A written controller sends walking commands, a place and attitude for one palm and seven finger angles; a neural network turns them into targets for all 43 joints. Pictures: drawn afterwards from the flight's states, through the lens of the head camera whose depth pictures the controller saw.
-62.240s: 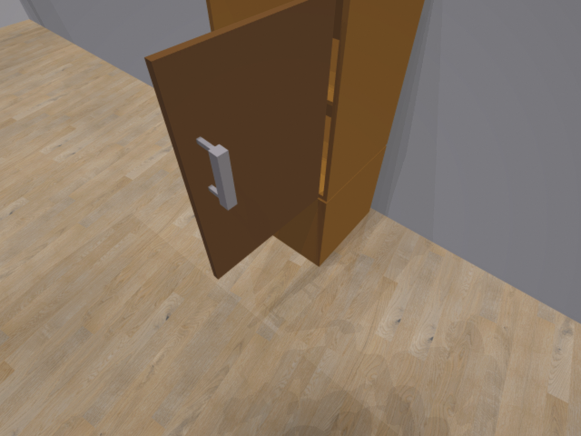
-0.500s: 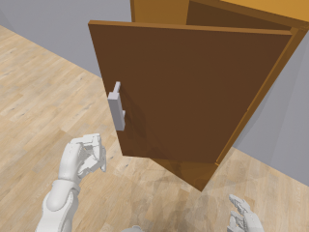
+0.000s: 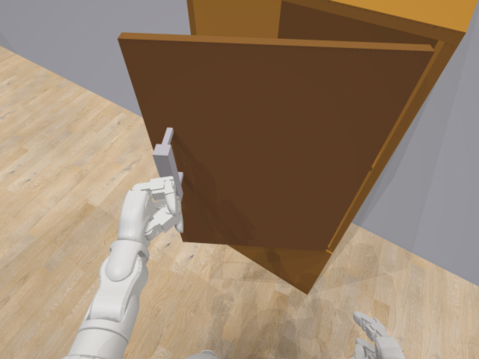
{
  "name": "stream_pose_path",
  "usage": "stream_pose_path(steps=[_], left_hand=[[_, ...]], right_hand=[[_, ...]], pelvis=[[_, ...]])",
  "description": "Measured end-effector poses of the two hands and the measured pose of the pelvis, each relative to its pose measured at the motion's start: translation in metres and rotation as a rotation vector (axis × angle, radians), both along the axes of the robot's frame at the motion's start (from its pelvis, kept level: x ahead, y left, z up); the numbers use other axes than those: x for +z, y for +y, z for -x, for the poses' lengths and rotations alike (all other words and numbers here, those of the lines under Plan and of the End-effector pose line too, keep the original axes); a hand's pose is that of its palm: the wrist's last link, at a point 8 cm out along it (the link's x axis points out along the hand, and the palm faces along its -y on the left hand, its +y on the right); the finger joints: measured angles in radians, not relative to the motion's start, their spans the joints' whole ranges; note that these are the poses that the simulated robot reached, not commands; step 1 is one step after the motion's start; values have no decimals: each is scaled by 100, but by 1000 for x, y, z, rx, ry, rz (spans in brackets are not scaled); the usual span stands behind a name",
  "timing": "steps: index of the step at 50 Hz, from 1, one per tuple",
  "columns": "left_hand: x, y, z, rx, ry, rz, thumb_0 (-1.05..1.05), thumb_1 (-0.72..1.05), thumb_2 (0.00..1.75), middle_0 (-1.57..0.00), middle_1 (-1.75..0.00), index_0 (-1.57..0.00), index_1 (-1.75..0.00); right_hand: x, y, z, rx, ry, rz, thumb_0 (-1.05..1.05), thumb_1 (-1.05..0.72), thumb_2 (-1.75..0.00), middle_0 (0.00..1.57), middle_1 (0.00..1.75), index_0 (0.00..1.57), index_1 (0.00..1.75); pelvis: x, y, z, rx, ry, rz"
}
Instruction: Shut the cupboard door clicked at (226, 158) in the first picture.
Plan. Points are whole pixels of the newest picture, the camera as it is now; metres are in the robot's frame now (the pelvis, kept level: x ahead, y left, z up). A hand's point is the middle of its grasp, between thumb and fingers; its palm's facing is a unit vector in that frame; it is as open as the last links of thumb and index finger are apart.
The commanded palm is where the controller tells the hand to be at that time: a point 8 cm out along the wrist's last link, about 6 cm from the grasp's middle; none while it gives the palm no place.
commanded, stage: bring the fist close to the handle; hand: left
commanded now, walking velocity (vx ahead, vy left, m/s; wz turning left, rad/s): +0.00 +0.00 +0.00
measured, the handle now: (172, 166) +0.43 +0.14 +0.07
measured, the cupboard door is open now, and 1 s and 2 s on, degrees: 30 23 9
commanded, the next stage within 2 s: push the door shut along its arc in 0.32 s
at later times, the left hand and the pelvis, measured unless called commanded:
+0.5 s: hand (176, 215) +0.33 +0.12 +0.07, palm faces -0.05 -1.00 -0.01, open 3.1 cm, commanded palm +0.31 +0.18 +0.07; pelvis -0.01 +0.00 +0.00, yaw +0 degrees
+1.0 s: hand (189, 182) +0.39 +0.11 +0.07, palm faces -0.20 -0.98 -0.03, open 3.2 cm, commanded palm +0.39 +0.16 +0.07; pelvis -0.01 +0.01 +0.00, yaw +1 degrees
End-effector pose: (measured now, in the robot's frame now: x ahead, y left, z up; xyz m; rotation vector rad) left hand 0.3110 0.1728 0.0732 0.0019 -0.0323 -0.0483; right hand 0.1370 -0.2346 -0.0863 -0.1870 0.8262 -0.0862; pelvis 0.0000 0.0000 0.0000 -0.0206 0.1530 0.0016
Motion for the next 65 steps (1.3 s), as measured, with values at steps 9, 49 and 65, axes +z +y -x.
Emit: stream_pose_path(steps=[9,49,65], left_hand=[[-2,7,6,22,10,-7,1,90,90,-130,-150,-130,-150],[1,-5,-69,-135,21,-29,1,95,95,-130,-150,-130,-150],[2,-23,-112,-201,35,-39,1,90,91,-130,-150,-130,-150]], right_hand=[[-1,-8,9,-23,29,-2,2,-91,-90,20,30,20,30],[-17,-16,60,-80,170,38,1,-91,-90,20,30,20,30],[-29,-19,106,-136,290,41,1,-91,-90,20,30,20,30]], pelvis=[[2,-4,0,-6,-7,-4],[-3,6,10,13,35,10],[-10,8,14,5,82,12]])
